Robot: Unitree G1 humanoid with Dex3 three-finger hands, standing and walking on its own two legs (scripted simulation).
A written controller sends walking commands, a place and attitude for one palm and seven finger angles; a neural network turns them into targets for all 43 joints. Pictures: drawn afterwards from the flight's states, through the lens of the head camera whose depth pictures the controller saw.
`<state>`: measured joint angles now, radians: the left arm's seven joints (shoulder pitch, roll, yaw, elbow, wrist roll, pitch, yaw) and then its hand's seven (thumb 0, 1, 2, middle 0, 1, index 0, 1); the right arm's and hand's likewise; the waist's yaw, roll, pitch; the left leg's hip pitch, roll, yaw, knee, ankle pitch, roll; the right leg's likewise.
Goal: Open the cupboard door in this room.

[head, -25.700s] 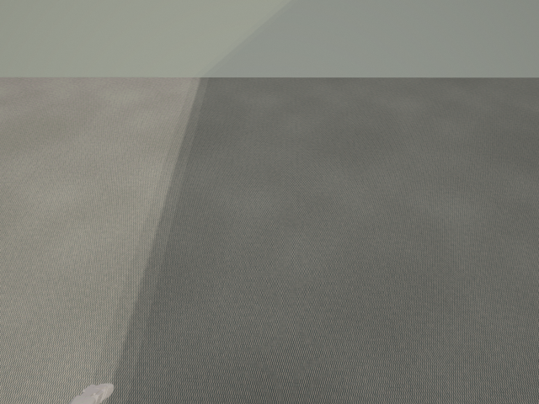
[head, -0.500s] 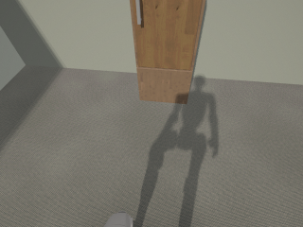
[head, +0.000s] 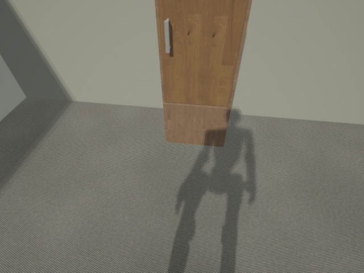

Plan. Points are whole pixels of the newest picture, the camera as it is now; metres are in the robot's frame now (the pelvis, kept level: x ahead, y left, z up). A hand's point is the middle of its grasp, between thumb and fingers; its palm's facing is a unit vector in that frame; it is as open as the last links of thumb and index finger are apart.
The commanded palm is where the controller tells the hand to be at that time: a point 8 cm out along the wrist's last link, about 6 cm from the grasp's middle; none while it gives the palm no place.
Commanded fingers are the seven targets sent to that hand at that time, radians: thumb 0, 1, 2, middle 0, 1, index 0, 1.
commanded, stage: stand and wait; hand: left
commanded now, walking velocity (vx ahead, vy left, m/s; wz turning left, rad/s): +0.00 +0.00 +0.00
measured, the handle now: (167, 35) +1.14 +0.16 +0.06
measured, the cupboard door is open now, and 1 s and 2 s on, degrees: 0 0 0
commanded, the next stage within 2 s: look at it before walking up in 0.62 s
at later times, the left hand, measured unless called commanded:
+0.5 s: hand out of the picture +0.01 +0.13 -0.17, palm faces +0.03 -0.98 -0.17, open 7.4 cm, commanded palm none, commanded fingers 0.00 0.90 0.90 -0.20 -0.30 -0.20 -0.30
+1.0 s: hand out of the picture +0.01 +0.13 -0.17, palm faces +0.04 -0.99 -0.16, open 7.4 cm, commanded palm none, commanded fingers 0.00 0.90 0.90 -0.20 -0.30 -0.20 -0.30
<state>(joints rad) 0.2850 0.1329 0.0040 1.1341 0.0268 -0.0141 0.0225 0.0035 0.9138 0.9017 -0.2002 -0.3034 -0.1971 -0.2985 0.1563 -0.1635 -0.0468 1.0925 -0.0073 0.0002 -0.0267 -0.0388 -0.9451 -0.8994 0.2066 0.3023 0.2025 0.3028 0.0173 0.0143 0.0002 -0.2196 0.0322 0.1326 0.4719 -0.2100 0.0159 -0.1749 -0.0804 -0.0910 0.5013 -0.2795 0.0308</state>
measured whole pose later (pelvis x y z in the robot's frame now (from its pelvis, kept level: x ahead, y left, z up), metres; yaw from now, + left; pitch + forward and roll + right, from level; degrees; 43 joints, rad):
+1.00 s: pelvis +0.04 -0.03 +0.00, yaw +0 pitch -2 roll +0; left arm 0.32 0.12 0.00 1.15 0.01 -0.02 0.04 0.00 0.91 0.90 -0.20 -0.30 -0.20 -0.30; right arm 0.26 -0.13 -0.02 1.16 -0.01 -0.01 -0.04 0.01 -0.92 -0.90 0.20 0.30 0.20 0.30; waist 0.00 0.00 0.05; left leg -0.16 0.08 0.11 0.42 -0.23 -0.03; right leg -0.09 -0.03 -0.12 0.40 -0.29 -0.01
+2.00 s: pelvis +0.22 +0.03 -0.01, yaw +2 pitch +1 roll -1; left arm 0.13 0.17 0.05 1.02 0.02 -0.02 -0.02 0.01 0.91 0.90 -0.20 -0.30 -0.19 -0.30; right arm 0.46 -0.07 -0.02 1.17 -0.02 -0.07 -0.04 0.00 -0.91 -0.90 0.21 0.30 0.20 0.30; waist -0.03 0.00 0.09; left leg 0.10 0.02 0.17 0.28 -0.40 0.01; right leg -0.61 -0.06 -0.14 0.83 -0.18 -0.01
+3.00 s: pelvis +0.52 -0.01 -0.02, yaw -6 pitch +0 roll +1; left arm 0.14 0.17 0.06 1.05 0.03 -0.05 -0.02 0.00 0.91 0.90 -0.20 -0.30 -0.20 -0.30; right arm 0.46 -0.11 -0.04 1.18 -0.02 -0.04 -0.02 0.00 -0.91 -0.90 0.21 0.30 0.20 0.30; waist -0.04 0.02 0.09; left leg -0.04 0.12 0.17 0.58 -0.46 -0.05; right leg -0.41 -0.06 -0.14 0.61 -0.18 -0.04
